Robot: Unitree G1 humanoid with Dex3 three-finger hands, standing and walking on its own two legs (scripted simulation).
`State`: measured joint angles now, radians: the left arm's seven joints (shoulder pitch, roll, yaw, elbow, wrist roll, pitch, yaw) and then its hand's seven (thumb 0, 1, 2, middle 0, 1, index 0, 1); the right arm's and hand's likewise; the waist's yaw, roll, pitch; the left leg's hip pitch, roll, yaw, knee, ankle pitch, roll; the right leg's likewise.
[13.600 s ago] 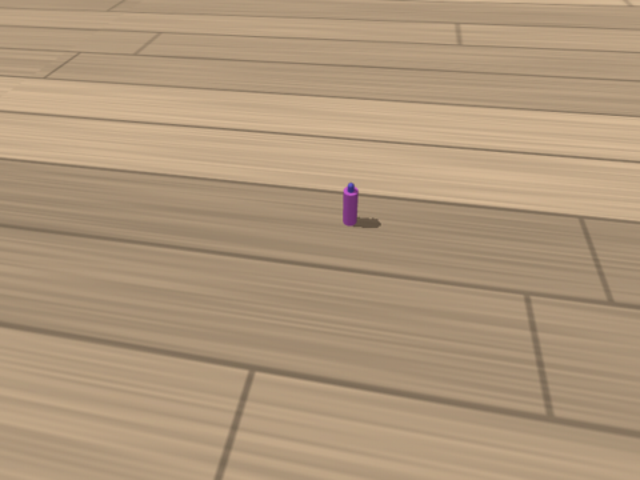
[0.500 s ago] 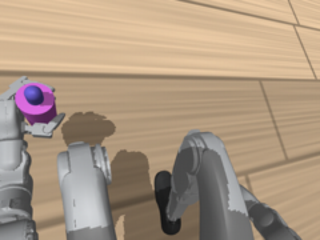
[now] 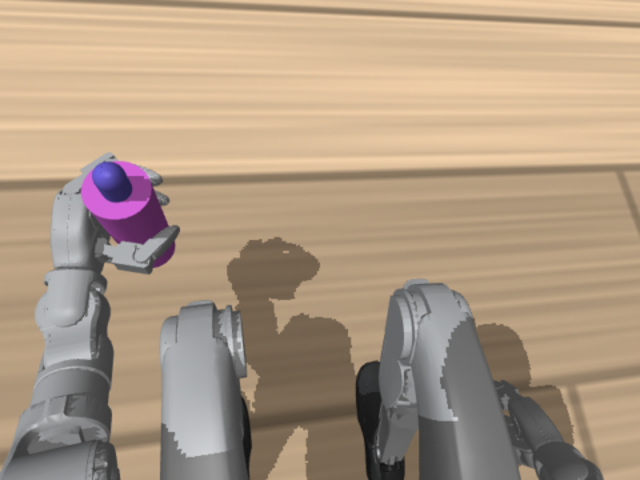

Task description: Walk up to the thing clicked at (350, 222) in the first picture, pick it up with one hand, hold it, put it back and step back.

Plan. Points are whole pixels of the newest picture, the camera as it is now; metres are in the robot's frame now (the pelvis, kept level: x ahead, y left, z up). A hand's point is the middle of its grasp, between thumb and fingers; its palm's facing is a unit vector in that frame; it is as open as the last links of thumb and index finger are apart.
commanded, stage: settle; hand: left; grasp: from the side
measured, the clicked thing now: (133, 217) +0.42 +0.22 -0.04
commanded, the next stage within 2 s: lift in 0.62 s
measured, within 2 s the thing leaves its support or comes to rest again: neither
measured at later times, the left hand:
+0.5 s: hand (129, 205) +0.42 +0.22 +0.00, palm faces +0.05 -1.00 -0.04, open 8.6 cm
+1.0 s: hand (125, 193) +0.42 +0.21 +0.03, palm faces +0.02 -1.00 -0.04, open 8.6 cm
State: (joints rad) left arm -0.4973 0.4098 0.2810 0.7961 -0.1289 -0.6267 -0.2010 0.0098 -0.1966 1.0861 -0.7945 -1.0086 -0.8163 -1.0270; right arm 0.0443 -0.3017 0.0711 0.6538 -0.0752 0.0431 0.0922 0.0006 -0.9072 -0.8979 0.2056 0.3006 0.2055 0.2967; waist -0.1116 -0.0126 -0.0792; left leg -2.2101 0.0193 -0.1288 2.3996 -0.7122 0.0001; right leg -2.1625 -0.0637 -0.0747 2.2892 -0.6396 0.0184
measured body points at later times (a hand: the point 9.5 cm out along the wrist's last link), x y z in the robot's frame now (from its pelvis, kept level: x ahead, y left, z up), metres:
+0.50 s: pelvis +0.00 +0.00 +0.03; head +0.19 +0.05 +0.43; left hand +0.41 +0.27 +0.00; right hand +0.17 -0.27 -0.09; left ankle +0.08 +0.12 -0.31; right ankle +0.11 -0.13 -0.31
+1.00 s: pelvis +0.00 +0.00 +0.05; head +0.19 +0.04 +0.46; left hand +0.41 +0.26 +0.03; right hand +0.16 -0.26 -0.07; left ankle +0.08 +0.12 -0.31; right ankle +0.11 -0.13 -0.31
